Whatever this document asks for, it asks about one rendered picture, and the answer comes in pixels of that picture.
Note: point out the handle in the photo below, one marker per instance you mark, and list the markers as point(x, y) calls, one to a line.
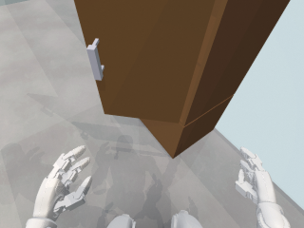
point(94, 59)

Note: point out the right robot thigh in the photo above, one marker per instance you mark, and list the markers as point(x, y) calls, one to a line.
point(182, 220)

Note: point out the right robot hand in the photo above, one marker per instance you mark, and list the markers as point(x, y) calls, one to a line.
point(262, 188)

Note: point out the robot right shin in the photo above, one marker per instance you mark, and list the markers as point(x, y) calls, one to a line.
point(183, 212)

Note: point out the cupboard door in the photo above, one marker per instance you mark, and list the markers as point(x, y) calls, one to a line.
point(149, 50)

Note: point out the robot right forearm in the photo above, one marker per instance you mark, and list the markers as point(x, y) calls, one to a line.
point(270, 215)

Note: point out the robot left forearm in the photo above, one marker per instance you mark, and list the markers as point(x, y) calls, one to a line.
point(38, 222)

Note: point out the left robot hand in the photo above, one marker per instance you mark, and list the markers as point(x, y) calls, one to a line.
point(56, 185)

